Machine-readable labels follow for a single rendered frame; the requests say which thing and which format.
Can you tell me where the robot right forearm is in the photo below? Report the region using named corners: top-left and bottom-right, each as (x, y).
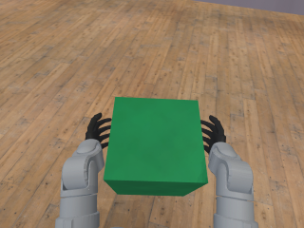
top-left (208, 142), bottom-right (258, 228)

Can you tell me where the carton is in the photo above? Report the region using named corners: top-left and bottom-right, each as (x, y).
top-left (104, 97), bottom-right (208, 197)

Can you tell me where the right robot hand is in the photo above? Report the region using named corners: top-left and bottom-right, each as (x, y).
top-left (200, 115), bottom-right (226, 155)

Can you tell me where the robot left forearm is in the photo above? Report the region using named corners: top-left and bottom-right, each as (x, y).
top-left (54, 139), bottom-right (105, 228)

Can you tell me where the left robot hand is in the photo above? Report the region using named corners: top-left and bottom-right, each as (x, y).
top-left (85, 112), bottom-right (112, 149)

